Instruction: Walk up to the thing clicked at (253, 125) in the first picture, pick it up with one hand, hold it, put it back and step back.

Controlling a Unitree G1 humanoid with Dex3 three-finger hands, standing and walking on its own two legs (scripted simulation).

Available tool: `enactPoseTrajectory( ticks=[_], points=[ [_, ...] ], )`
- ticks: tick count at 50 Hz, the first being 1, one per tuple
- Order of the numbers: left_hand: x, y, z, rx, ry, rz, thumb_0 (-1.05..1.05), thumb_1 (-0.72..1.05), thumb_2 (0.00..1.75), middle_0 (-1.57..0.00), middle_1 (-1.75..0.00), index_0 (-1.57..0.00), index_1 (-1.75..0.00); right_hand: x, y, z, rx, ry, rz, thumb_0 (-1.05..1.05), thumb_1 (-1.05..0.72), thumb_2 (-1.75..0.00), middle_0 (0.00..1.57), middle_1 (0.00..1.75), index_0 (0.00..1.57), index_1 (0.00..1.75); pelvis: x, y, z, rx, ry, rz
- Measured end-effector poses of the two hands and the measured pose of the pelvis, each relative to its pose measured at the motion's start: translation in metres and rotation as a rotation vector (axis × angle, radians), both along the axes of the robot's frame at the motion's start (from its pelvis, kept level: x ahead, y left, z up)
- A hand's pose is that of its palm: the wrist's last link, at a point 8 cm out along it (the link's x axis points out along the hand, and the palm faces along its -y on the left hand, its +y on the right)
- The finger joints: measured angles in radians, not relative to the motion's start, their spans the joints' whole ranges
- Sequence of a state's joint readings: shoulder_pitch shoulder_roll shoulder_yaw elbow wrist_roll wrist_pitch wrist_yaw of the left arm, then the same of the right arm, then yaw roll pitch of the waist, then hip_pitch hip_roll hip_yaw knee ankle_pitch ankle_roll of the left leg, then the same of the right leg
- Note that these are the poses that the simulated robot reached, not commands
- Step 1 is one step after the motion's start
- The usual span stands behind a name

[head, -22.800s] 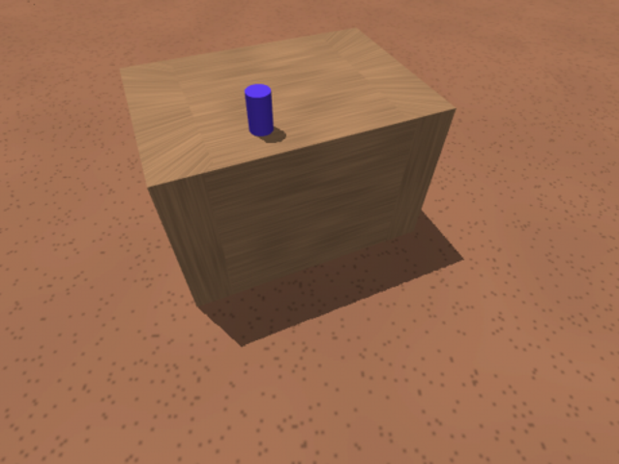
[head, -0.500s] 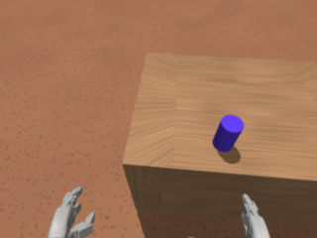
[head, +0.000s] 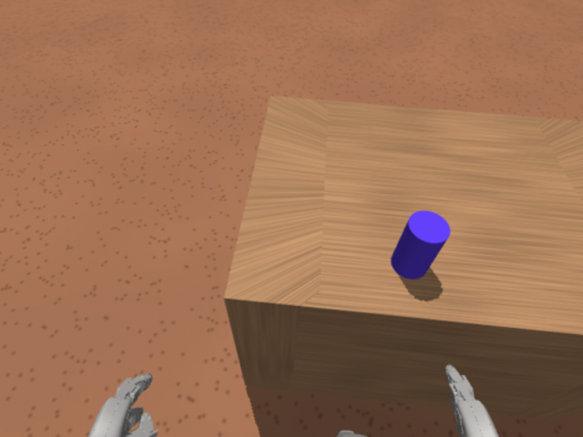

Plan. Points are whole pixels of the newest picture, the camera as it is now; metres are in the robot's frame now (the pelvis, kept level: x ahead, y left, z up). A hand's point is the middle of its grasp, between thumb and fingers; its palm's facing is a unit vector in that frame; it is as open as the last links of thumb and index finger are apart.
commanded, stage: home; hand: right
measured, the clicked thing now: (418, 246) +0.46 -0.22 -0.07
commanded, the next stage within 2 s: stand in 1.90 s
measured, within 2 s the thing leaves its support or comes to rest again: neither
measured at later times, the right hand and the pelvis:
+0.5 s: hand out of the picture +0.06 -0.26 -0.11, palm faces -0.04 +0.93 -0.35, open 17.5 cm; pelvis -0.01 -0.01 +0.04, yaw +0 degrees
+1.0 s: hand out of the picture +0.02 -0.26 -0.11, palm faces -0.04 +0.93 -0.35, open 17.5 cm; pelvis -0.01 -0.01 +0.05, yaw -1 degrees
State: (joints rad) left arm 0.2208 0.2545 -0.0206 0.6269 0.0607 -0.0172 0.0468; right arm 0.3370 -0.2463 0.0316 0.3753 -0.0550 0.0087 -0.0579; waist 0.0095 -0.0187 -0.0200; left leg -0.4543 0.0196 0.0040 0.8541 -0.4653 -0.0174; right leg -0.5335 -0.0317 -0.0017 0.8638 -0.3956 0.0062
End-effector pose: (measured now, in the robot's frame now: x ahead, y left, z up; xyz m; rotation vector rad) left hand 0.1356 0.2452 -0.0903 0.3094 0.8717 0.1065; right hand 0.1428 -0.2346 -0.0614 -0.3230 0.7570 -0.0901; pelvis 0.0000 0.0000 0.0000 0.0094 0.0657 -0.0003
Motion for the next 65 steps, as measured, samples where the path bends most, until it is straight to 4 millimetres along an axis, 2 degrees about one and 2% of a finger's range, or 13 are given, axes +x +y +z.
enactPoseTrajectory(
  ticks=[3,8,13,22,30,39,44,48,65],
  points=[
    [-0.01,0.015,-0.004,0.008,0.057,0.013,0.01,0.89,0.9,-0.2,-0.3,-0.2,-0.3,-0.011,-0.018,-0.009,-0.031,0.08,0.004,-0.01,0.54,-0.05,0.06,0.05,0.06,0.05,0.001,-0.001,0.002,-0.005,-0.026,0.002],
    [-0.03,0.036,-0.001,0.033,0.12,0.059,0.01,0.9,0.9,-0.2,-0.3,-0.2,-0.3,-0.033,-0.046,-0.014,-0.069,0.173,-0.043,-0.01,0.54,-0.04,0.06,0.05,0.06,0.05,0.002,-0.002,0.008,-0.009,-0.055,-0.001],
    [-0.051,0.046,0.005,0.053,0.191,0.096,0.01,0.9,0.9,-0.2,-0.3,-0.2,-0.3,-0.052,-0.062,-0.016,-0.08,0.251,-0.076,-0.01,0.55,-0.04,0.06,0.05,0.06,0.05,0.001,-0.006,0.017,-0.008,-0.077,0.001],
    [-0.079,0.037,0.01,0.043,0.285,0.116,0.01,0.9,0.9,-0.2,-0.3,-0.2,-0.3,-0.081,-0.07,-0.017,-0.058,0.35,-0.116,-0.01,0.55,-0.04,0.06,0.05,0.06,0.05,-0.006,-0.012,0.033,-0.005,-0.112,0.001],
    [-0.089,0.031,0.011,0.023,0.309,0.116,0.01,0.9,0.9,-0.2,-0.3,-0.2,-0.3,-0.109,-0.072,-0.015,-0.053,0.429,-0.139,-0.01,0.55,-0.04,0.06,0.05,0.06,0.05,-0.015,-0.014,0.041,-0.006,-0.129,-0.002],
    [-0.1,0.036,0.01,0.025,0.357,0.124,0.01,0.9,0.9,-0.2,-0.3,-0.2,-0.3,-0.132,-0.077,-0.013,-0.062,0.494,-0.17,-0.01,0.55,-0.04,0.06,0.05,0.06,0.05,-0.02,-0.012,0.044,-0.007,-0.123,-0.006],
    [-0.102,0.041,0.01,0.027,0.382,0.131,0.01,0.9,0.9,-0.2,-0.3,-0.2,-0.3,-0.134,-0.075,-0.012,-0.065,0.513,-0.178,-0.01,0.55,-0.04,0.06,0.05,0.06,0.05,-0.018,-0.009,0.045,-0.007,-0.116,-0.008],
    [-0.1,0.043,0.011,0.029,0.392,0.134,0.01,0.9,0.9,-0.2,-0.3,-0.2,-0.3,-0.129,-0.072,-0.013,-0.059,0.513,-0.178,-0.01,0.55,-0.04,0.06,0.05,0.06,0.05,-0.015,-0.007,0.046,-0.007,-0.114,-0.009],
    [-0.072,0.043,0.017,0.032,0.36,0.129,0.01,0.9,0.9,-0.2,-0.3,-0.2,-0.3,-0.08,-0.063,-0.012,-0.039,0.437,-0.155,-0.01,0.54,-0.04,0.06,0.05,0.06,0.05,0.0,-0.004,0.048,-0.007,-0.114,-0.012]
  ],
)
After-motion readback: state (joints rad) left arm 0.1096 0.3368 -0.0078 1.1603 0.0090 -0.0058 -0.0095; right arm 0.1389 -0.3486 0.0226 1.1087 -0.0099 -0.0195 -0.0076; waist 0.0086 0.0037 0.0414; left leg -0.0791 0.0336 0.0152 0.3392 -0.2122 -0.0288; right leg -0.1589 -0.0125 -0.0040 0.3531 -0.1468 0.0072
